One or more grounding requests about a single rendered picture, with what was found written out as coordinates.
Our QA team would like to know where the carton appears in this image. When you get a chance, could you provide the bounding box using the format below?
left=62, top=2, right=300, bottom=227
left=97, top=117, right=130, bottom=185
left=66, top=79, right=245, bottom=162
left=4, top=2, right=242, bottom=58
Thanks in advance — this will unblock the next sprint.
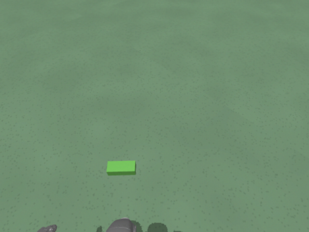
left=107, top=160, right=136, bottom=175

